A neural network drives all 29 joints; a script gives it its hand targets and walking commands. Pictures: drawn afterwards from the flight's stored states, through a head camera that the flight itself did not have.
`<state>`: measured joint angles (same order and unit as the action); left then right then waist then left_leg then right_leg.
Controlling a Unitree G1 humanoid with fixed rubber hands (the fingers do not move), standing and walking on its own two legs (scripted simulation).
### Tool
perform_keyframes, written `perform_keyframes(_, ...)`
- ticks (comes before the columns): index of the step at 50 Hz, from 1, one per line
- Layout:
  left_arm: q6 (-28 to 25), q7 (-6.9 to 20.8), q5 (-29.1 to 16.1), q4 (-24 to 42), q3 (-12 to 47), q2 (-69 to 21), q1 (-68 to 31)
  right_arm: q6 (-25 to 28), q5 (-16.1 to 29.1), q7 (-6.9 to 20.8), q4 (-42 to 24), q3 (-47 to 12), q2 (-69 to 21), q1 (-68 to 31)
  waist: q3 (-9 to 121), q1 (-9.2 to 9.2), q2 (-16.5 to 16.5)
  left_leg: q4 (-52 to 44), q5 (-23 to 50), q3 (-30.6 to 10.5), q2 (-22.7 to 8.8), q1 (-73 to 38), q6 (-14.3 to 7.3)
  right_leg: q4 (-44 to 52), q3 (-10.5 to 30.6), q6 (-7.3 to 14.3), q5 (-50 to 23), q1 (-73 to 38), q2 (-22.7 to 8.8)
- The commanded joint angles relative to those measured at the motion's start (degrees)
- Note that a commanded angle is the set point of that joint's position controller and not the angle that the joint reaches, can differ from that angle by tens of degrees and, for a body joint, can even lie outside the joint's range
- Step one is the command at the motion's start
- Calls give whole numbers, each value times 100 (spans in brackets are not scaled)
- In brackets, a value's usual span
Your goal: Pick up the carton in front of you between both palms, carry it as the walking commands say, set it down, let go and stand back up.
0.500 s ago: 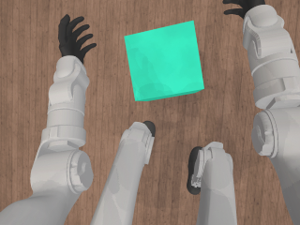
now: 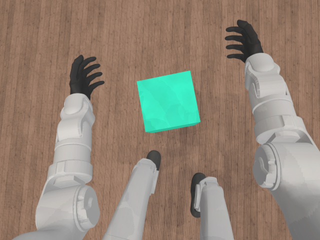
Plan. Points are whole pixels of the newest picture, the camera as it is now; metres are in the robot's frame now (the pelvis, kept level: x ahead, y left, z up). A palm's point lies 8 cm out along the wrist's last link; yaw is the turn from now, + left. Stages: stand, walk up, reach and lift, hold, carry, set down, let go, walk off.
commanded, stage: let go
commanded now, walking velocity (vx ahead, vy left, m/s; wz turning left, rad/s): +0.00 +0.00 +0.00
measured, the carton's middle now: (169, 106) +0.46 +0.10 -0.52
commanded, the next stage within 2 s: stand in 1.32 s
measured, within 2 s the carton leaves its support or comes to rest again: neither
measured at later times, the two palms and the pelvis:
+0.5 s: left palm (31, 151) +0.26 +0.27 +0.04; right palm (300, 141) +0.37 -0.15 +0.01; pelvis +0.07 +0.03 +0.11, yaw +0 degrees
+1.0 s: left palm (42, 163) +0.26 +0.22 +0.07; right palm out of the picture +0.26 -0.25 +0.07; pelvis +0.10 -0.01 +0.14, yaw +1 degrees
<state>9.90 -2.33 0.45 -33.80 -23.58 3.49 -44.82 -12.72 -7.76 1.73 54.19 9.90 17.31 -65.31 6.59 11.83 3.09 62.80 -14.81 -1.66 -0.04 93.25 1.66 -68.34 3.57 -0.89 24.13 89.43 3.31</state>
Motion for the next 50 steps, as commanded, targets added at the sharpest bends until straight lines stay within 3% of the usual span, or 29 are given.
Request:
perform_keyframes(1,-212,220,164,751,129,644,126,189,-136,-214,-990,196,6,-279,5736,226,645,-410,2654,865,354,-4250,182,1057,-322,-105,-2148,-3300,287)
perform_keyframes(4,-306,476,235,926,413,806,761,287,-183,-523,-1634,269,-422,629,5537,124,585,-710,2650,783,371,-4753,76,1448,-294,-160,-2264,-3705,295)
perform_keyframes(8,-409,729,240,1037,797,1015,1572,450,-142,-865,-2396,232,-732,1577,4581,-6,347,-1200,2194,614,320,-5558,-32,2085,-313,-202,-1492,-3733,274)
perform_keyframes(13,-618,928,63,992,1280,1128,2671,720,-7,-985,-2654,128,-862,2830,3222,-180,-17,-1825,1535,365,215,-6481,-60,2736,-359,-148,-581,-3795,205)
perform_keyframes(18,-797,921,-138,1238,1814,1212,3835,988,198,-832,-2620,-16,-762,4062,2507,-311,-303,-2248,1568,109,128,-7470,-8,3080,-400,-38,-455,-4152,168)
perform_keyframes(25,-885,729,-258,1867,2199,1226,5102,1250,323,-571,-2671,-126,-524,5415,1638,-531,-538,-2725,2423,-103,109,-8591,54,3608,-419,80,-750,-5009,150)
perform_keyframes(30,-894,644,-321,1936,2232,1310,5468,1322,363,-431,-2713,-212,-453,6198,1007,-760,-454,-3037,2653,-65,144,-8867,42,3991,-396,71,-1206,-5867,52)
perform_keyframes(38,-891,624,-256,1529,2067,1429,5773,1257,528,-192,-3046,-467,-315,7263,472,-1069,-88,-3480,2892,53,278,-9118,8,4510,-201,-96,-2684,-7267,-107)
perform_keyframes(43,-807,595,-115,1350,1972,1494,5910,1135,727,0,-3333,-653,-202,7600,72,-1069,-75,-3745,2513,146,392,-9130,-34,4712,-134,-160,-3145,-7716,-182)
perform_keyframes(49,-599,619,8,1323,1897,1547,5775,926,838,152,-3553,-749,-147,7609,-503,-1030,-110,-3835,1761,277,456,-9191,-89,4876,-104,-169,-2804,-7711,-231)
perform_keyframes(50,-301,462,125,1673,1839,1690,5622,1077,886,35,-3228,-848,-234,7843,-276,-1020,-213,-3625,1663,335,553,-8878,-39,4636,-58,-169,-3397,-8039,-300)
